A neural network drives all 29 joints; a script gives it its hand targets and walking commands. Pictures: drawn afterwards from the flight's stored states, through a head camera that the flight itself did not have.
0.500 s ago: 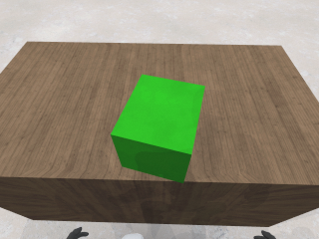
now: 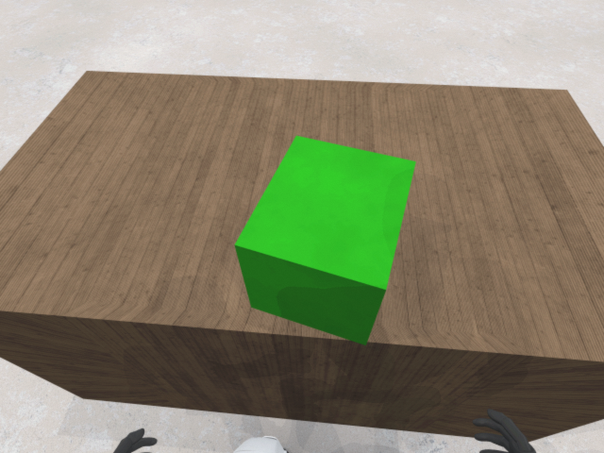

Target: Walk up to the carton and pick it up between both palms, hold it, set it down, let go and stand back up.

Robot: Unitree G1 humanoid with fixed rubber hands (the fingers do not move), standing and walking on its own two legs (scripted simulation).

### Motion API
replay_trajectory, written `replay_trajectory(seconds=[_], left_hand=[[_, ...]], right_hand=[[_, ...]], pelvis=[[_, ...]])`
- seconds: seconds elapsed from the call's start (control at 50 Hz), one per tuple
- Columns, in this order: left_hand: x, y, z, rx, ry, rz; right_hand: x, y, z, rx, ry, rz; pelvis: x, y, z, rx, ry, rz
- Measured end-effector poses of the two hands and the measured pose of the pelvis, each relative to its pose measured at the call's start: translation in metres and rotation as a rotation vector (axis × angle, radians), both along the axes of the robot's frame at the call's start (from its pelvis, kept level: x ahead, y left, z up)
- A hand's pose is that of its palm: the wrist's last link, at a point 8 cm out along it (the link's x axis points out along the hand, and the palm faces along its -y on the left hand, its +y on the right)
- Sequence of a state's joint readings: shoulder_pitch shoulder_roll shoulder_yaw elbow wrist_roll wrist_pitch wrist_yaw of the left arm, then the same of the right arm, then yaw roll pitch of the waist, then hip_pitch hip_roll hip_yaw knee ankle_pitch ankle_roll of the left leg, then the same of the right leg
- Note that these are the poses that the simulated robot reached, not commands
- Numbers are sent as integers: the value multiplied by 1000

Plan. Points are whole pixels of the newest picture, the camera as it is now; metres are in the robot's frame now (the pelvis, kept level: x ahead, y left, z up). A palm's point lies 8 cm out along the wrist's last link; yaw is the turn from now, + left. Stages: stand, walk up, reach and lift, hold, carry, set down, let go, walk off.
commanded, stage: walk up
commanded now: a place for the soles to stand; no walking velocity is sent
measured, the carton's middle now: (330, 237) +0.41 -0.02 +0.01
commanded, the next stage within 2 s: reach and lift in 0.32 s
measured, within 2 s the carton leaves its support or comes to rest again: neither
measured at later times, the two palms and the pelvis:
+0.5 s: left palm out of the picture +0.12 +0.27 -0.11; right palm (510, 435) +0.15 -0.26 -0.10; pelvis -0.01 -0.01 -0.01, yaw -3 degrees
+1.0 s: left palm (137, 372) +0.22 +0.26 -0.06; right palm (499, 414) +0.17 -0.23 -0.06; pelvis +0.04 -0.01 +0.02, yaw -8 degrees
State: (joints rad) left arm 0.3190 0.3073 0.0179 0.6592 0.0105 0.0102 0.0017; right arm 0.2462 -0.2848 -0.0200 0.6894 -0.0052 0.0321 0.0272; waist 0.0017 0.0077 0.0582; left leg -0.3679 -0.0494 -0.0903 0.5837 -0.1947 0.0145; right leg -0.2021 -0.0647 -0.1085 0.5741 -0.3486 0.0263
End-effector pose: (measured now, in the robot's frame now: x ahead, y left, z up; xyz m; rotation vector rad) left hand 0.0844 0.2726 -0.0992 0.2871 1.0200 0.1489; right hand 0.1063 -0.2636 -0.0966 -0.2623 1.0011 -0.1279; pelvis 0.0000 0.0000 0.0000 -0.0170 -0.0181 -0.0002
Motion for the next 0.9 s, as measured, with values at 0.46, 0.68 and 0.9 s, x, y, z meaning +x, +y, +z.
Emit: replay_trajectory(seconds=[0.46,0.68,0.9], left_hand=[[5,7,-13,33,89,54],[128,-50,28,-82,-153,-49],[138,-22,42,-73,-164,-8]], right_hand=[[30,2,-9,-2,-86,19],[48,1,30,1,-244,-25],[62,20,41,18,-315,-91]], pelvis=[[-10,-7,-10,16,12,-33],[14,-22,7,21,-42,-90],[35,-15,16,28,-45,-128]])
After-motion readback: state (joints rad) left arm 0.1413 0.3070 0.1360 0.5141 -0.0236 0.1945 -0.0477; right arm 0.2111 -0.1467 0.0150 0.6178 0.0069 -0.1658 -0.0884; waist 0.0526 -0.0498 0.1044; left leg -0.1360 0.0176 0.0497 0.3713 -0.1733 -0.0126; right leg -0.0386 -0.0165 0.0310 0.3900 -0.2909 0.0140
